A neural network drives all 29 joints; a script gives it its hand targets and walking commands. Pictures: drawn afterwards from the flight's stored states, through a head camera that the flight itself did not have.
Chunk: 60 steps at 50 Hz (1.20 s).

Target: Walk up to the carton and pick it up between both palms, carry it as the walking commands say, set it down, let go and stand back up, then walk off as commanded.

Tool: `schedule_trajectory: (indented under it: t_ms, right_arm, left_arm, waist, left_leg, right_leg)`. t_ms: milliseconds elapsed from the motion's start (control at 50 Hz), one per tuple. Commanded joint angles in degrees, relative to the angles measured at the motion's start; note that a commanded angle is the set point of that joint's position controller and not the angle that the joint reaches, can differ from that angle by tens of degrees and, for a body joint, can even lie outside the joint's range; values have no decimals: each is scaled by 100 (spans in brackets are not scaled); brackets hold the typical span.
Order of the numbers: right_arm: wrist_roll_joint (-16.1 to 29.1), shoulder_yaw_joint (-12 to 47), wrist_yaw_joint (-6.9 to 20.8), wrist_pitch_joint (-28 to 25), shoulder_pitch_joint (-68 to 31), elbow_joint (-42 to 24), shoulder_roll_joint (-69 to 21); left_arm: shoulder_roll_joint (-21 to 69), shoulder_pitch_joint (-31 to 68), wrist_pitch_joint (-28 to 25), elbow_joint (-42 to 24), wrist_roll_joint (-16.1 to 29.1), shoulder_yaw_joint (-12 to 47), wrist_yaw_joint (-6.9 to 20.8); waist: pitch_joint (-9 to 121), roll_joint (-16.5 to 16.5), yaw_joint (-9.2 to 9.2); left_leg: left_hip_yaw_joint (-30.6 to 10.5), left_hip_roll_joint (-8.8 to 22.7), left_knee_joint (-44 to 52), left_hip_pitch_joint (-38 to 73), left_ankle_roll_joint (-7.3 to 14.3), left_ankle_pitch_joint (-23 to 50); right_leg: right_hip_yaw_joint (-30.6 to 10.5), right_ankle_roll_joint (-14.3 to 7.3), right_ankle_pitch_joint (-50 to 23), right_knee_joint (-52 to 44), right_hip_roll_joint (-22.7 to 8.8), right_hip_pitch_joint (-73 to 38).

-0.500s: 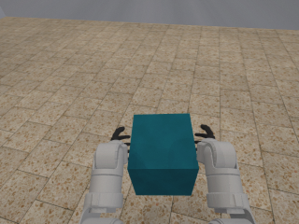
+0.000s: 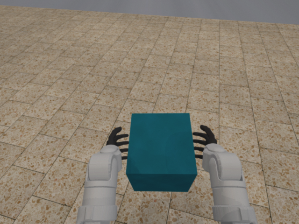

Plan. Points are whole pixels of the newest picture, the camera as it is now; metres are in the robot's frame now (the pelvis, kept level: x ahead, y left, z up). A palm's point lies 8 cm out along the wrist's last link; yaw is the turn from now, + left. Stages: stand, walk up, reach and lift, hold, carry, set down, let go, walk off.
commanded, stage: carry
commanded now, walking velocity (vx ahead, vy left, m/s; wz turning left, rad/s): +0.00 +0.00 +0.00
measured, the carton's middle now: (160, 153) +0.33 +0.00 -0.02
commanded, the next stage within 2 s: none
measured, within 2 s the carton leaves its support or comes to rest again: neither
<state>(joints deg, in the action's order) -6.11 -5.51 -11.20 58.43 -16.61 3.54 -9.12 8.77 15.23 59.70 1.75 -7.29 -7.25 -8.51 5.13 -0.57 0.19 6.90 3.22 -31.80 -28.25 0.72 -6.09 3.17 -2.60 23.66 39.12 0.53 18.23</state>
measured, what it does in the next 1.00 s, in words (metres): stands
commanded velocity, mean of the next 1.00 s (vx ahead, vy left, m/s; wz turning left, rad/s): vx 0.00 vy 0.00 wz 0.00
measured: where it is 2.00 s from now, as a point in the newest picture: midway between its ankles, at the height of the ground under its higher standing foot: outside the picture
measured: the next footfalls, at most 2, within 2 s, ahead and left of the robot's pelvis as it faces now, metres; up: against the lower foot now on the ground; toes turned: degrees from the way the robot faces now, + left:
none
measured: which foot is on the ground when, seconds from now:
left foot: down 0.00-1.00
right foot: down 0.00-1.00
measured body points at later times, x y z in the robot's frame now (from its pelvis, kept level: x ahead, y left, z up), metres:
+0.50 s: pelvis -0.01 +0.01 +0.00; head -0.04 +0.02 +0.45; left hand +0.29 +0.14 +0.05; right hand +0.29 -0.13 +0.05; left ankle +0.11 +0.12 -0.72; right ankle -0.03 -0.09 -0.72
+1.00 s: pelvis -0.01 +0.02 +0.00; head -0.03 +0.03 +0.45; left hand +0.28 +0.15 +0.04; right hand +0.29 -0.11 +0.04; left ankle +0.11 +0.12 -0.72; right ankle -0.03 -0.09 -0.72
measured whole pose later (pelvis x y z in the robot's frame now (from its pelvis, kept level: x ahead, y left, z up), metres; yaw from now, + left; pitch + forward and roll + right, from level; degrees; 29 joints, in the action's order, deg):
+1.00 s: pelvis -0.01 +0.02 +0.00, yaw -1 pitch +2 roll +0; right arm -5.6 -4.6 -10.2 51.6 -12.8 5.9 -8.3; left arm 8.1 11.6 53.0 4.0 -6.3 -5.5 -7.9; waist 6.0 -1.0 0.2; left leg 8.1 2.9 -29.5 -27.3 2.3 -4.6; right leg 2.2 -1.1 21.4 36.6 0.1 17.6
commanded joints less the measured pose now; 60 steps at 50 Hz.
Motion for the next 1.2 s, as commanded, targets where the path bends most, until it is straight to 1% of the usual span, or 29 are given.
schedule_trajectory:
  t_ms: [0, 100, 180, 200, 260, 280, 320, 360, 380, 400, 440, 460, 480, 540, 560, 580, 600, 700, 760, 820, 840, 880, 920, 960, 1080, 1120, 1140, 1160, 1180]
  right_arm:
    - [1766, 3121, 1600, -481, -3056, -816, -5612]
    - [2048, 3497, 1570, -364, -3079, -1539, -5555]
    - [1483, 2897, 1584, -616, -2807, -384, -5320]
    - [2009, 3568, 1557, -569, -3016, -1594, -5505]
    - [1606, 3058, 1592, -667, -2755, -640, -5324]
    - [1819, 3235, 1593, -677, -3048, -1109, -5398]
    - [1385, 2675, 1633, -820, -2649, -3, -5254]
    - [2042, 3529, 1589, -749, -3088, -1594, -5527]
    - [1297, 2630, 1619, -890, -2654, 167, -5323]
    - [1781, 3213, 1572, -841, -3069, -1097, -5367]
    - [1880, 3364, 1566, -779, -3025, -1192, -5426]
    - [1523, 2875, 1570, -846, -2888, -381, -5288]
    - [1945, 3391, 1545, -742, -3070, -1389, -5397]
    - [1422, 2750, 1576, -998, -2868, -355, -5167]
    - [2043, 3522, 1557, -805, -3139, -1662, -5405]
    - [1440, 2846, 1563, -910, -2653, -395, -5169]
    - [1315, 2608, 1577, -1012, -2651, -13, -5223]
    - [1887, 3396, 1514, -839, -2770, -1336, -5320]
    - [1366, 2700, 1513, -1018, -2513, -311, -5062]
    - [2001, 3591, 1493, -849, -3006, -1820, -5320]
    - [1332, 2776, 1531, -1010, -2500, -321, -5088]
    - [1798, 3241, 1528, -928, -2761, -1272, -5268]
    - [1315, 2643, 1535, -1114, -2363, -214, -5078]
    - [1912, 3463, 1469, -1026, -2872, -1690, -5301]
    - [1120, 2496, 1510, -1275, -2353, -103, -4952]
    - [2052, 3636, 1481, -1013, -2831, -1917, -5319]
    - [1432, 2923, 1497, -1133, -2636, -682, -5127]
    - [1649, 3157, 1479, -1136, -2714, -1161, -5075]
    - [1364, 2755, 1494, -1206, -2537, -570, -4945]
  left_arm:
    - [5495, 3291, -588, -930, 2001, 3234, 1467]
    - [5568, 2898, -439, -1246, 2187, 3641, 1474]
    - [5262, 2887, -746, -378, 1672, 2949, 1479]
    - [5466, 3060, -673, -1470, 2203, 3582, 1474]
    - [5197, 2878, -785, -637, 1733, 3087, 1470]
    - [5274, 3069, -796, -1117, 1915, 3327, 1468]
    - [5066, 2819, -962, -173, 1430, 2796, 1450]
    - [5313, 3142, -874, -1680, 2132, 3592, 1438]
    - [5100, 2955, -1052, -208, 1433, 2737, 1450]
    - [5234, 2940, -958, -962, 1811, 3219, 1426]
    - [5288, 3128, -901, -1207, 1990, 3419, 1425]
    - [5170, 2830, -948, -354, 1595, 2972, 1440]
    - [5258, 3058, -821, -1261, 2022, 3494, 1412]
    - [4988, 2896, -1098, -323, 1475, 2776, 1391]
    - [5287, 3242, -910, -1626, 2141, 3656, 1375]
    - [5087, 2801, -1028, -418, 1581, 2974, 1399]
    - [5044, 3043, -1136, -280, 1492, 2839, 1394]
    - [5221, 2863, -924, -1218, 2025, 3486, 1362]
    - [4901, 2602, -1124, -432, 1501, 2857, 1364]
    - [5269, 2951, -928, -1593, 2206, 3688, 1396]
    - [5030, 2478, -1107, -183, 1488, 2864, 1413]
    - [5068, 2884, -1025, -1326, 1917, 3457, 1350]
    - [4900, 2749, -1215, -483, 1501, 2936, 1342]
    - [5223, 3072, -1106, -1703, 2185, 3710, 1347]
    - [4746, 2783, -1408, -418, 1409, 2777, 1367]
    - [5183, 2900, -1105, -1796, 2184, 3795, 1329]
    - [5078, 2522, -1216, -468, 1587, 3006, 1379]
    - [5022, 2343, -1202, -668, 1682, 3166, 1348]
    - [4933, 2254, -1253, -152, 1436, 2869, 1346]
  waist:
    - [2491, -116, -5]
    - [2294, 197, -35]
    - [2177, -263, -21]
    - [2184, -242, -34]
    - [2304, 53, -19]
    - [2043, 167, -9]
    - [2100, 219, -11]
    - [1987, -104, -27]
    - [2060, 33, -25]
    - [2004, -157, -39]
    - [1898, -113, -52]
    - [1918, 159, -47]
    - [1891, 34, -60]
    - [2217, 199, -20]
    - [2058, 280, -34]
    - [2061, 172, -18]
    - [2113, 245, -17]
    - [2208, 142, -38]
    - [2268, 41, 2]
    - [2042, -20, -32]
    - [2154, 15, -31]
    - [2295, 352, -2]
    - [2272, 326, -9]
    - [2267, 116, -6]
    - [2297, 78, 3]
    - [2009, 35, -36]
    - [2023, -16, -33]
    - [2008, -22, -27]
    - [2179, 315, -12]
  left_leg:
    - [-576, 653, 22, 1923, 200, 1113]
    - [-522, 599, 233, 1986, 168, 562]
    - [-602, 654, 192, 1852, 195, 771]
    - [-536, 622, 165, 1899, 140, 657]
    - [-626, 618, 256, 1922, 157, 577]
    - [-565, 622, 250, 1905, 117, 562]
    - [-554, 604, 302, 2090, 101, 385]
    - [-594, 669, 301, 1952, 126, 404]
    - [-608, 649, 316, 1984, 124, 589]
    - [-563, 679, 288, 1877, 103, 485]
    - [-558, 640, 347, 2016, 84, 205]
    - [-558, 579, 386, 1950, 91, 18]
    - [-551, 601, 430, 1871, 78, -136]
    - [-607, 664, 419, 2091, 145, 232]
    - [-571, 622, 461, 1982, 85, 80]
    - [-636, 687, 436, 2104, 107, 547]
    - [-607, 668, 430, 2043, 91, 445]
    - [-722, 761, 563, 2170, 132, 68]
    - [-717, 796, 481, 2237, 182, 761]
    - [-626, 732, 422, 2052, 150, 507]
    - [-621, 692, 472, 2092, 145, 464]
    - [-726, 764, 542, 2164, 156, 296]
    - [-658, 714, 507, 2177, 165, 337]
    - [-758, 767, 570, 2130, 171, 342]
    - [-642, 740, 372, 2180, 192, 892]
    - [-654, 705, 589, 2041, 125, 121]
    - [-639, 670, 538, 2119, 159, 107]
    - [-661, 687, 580, 2070, 144, 129]
    - [-665, 732, 559, 2203, 151, 289]
  right_leg:
    - [-677, -113, -2285, -690, -856, -167]
    - [-717, -135, -1396, -851, -824, 165]
    - [-716, -101, -1640, -907, -845, 61]
    - [-701, -133, -1718, -933, -884, 72]
    - [-681, -89, -1252, -884, -813, 52]
    - [-765, -103, -1340, -1027, -866, 255]
    - [-745, -73, -1038, -991, -816, 440]
    - [-702, -60, -971, -1084, -815, 341]
    - [-686, -37, -1001, -1063, -785, 289]
    - [-665, -51, -1013, -1077, -793, 278]
    - [-724, -94, -949, -1139, -830, 436]
    - [-781, -82, -708, -1200, -796, 436]
    - [-738, -85, -501, -1253, -803, 449]
    - [-713, -118, -761, -1077, -807, 317]
    - [-758, -129, -596, -1117, -812, 435]
    - [-683, -56, -938, -1071, -756, 342]
    - [-669, -77, -851, -1036, -779, 306]
    - [-621, -120, -467, -1027, -691, 327]
    - [-640, -25, -889, -948, -725, 259]
    - [-678, -73, -1053, -1101, -778, 349]
    - [-634, -55, -979, -1023, -756, 188]
    - [-626, -72, -577, -923, -675, 283]
    - [-665, -105, -648, -1005, -731, 329]
    - [-630, -108, -582, -1037, -688, 245]
    - [-641, -27, -1089, -943, -765, 237]
    - [-618, -68, -422, -1096, -705, 428]
    - [-664, -61, -601, -1156, -776, 365]
    - [-648, -96, -629, -1084, -755, 397]
    - [-629, -76, -661, -1001, -736, 328]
